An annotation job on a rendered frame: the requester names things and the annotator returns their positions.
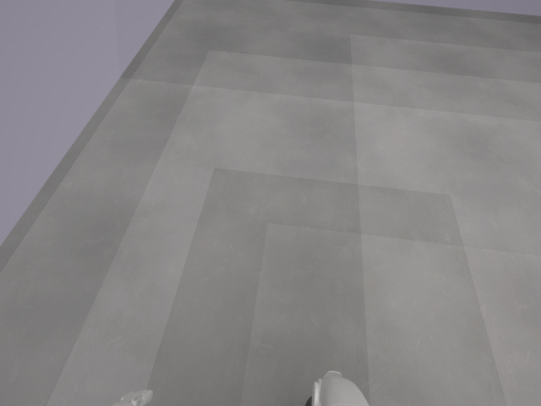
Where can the right robot thigh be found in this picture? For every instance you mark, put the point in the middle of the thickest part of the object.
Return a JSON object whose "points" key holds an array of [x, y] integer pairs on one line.
{"points": [[337, 391]]}

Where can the right robot shin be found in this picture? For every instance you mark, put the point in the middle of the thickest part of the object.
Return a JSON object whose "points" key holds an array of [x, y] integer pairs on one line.
{"points": [[333, 373]]}

